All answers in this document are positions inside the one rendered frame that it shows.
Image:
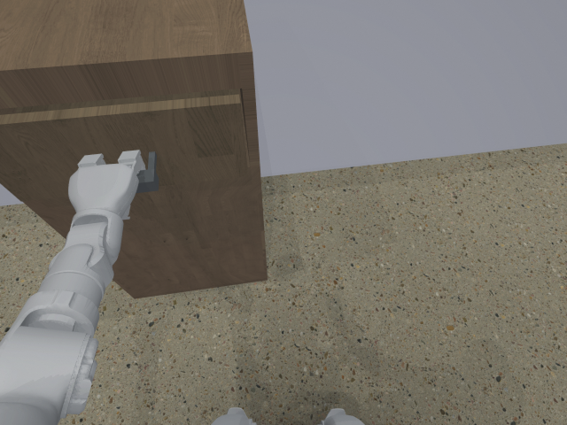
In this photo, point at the right robot shin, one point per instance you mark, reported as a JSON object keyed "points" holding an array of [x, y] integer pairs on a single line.
{"points": [[336, 411]]}

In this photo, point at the robot shin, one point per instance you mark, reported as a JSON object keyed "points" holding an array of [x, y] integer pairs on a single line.
{"points": [[336, 411], [236, 410]]}

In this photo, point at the left robot upper arm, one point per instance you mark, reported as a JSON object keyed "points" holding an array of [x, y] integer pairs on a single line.
{"points": [[45, 374]]}

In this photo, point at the handle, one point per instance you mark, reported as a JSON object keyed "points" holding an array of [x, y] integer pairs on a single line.
{"points": [[148, 179]]}

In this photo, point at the left robot forearm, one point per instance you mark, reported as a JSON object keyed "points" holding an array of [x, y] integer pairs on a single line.
{"points": [[71, 292]]}

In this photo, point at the drawer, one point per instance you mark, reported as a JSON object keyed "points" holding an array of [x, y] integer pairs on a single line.
{"points": [[197, 137]]}

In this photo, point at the cabinet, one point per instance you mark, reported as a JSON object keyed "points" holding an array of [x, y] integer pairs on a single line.
{"points": [[183, 237]]}

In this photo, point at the left robot shin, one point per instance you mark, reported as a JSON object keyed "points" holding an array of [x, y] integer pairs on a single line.
{"points": [[236, 410]]}

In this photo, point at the robot left hand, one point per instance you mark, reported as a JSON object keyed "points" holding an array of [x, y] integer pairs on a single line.
{"points": [[112, 187]]}

